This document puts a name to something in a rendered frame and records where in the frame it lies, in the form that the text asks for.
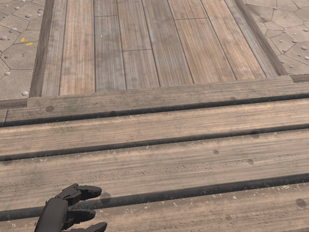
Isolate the left robot hand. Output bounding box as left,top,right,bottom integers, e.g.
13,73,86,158
34,183,107,232

